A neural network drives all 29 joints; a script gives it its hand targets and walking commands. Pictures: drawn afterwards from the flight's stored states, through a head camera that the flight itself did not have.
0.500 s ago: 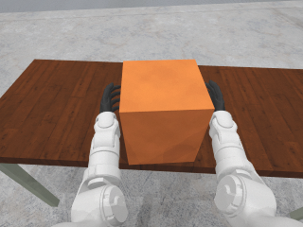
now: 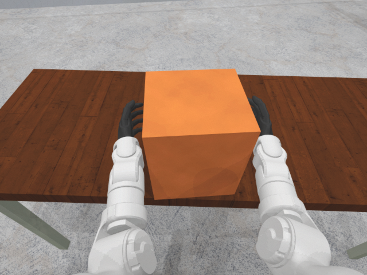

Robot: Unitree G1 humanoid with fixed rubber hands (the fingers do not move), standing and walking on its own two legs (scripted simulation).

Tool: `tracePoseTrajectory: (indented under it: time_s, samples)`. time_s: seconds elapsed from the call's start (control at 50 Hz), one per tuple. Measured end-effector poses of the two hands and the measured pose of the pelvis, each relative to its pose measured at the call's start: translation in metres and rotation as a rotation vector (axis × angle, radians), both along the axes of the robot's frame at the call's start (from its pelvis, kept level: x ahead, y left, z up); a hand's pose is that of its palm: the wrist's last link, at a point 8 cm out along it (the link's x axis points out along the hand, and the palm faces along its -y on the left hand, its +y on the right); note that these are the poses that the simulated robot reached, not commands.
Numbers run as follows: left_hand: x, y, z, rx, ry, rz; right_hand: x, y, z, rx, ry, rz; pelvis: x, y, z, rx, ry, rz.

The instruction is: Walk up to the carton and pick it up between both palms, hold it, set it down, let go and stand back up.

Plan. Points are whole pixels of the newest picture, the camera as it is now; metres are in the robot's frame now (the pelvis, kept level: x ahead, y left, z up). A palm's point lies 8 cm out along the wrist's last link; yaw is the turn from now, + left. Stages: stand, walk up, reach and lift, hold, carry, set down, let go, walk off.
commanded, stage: set down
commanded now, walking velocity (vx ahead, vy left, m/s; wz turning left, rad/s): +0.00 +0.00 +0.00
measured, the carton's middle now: (193, 137) +0.41 +0.02 +0.06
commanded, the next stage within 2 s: none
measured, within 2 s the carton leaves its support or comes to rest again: neither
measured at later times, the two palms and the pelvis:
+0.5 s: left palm (126, 132) +0.39 +0.17 +0.09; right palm (274, 122) +0.43 -0.18 +0.09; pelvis -0.01 +0.01 -0.01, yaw -3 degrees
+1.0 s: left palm (115, 116) +0.39 +0.19 +0.13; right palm (289, 110) +0.43 -0.19 +0.14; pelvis -0.03 -0.01 -0.01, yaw +0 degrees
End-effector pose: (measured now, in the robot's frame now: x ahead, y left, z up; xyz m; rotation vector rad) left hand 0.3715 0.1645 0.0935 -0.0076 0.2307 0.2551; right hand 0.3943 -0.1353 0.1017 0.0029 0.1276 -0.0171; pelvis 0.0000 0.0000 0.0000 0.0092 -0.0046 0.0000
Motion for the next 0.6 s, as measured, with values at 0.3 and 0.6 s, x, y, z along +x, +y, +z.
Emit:
tracePoseTrajectory:
  time_s: [0.3, 0.6]
  samples:
    - [0.015, 0.002, -0.019, 0.055, 0.069, -0.020, 0.013, -0.007, -0.043, -0.024, 0.185, 0.026, -0.005, 0.006, -0.006, -0.026, 0.143, -0.033]
    - [0.019, 0.022, 0.012, -0.003, 0.058, 0.000, 0.042, -0.064, 0.023, -0.031, 0.104, -0.005, -0.019, 0.000, -0.009, -0.019, 0.222, -0.042]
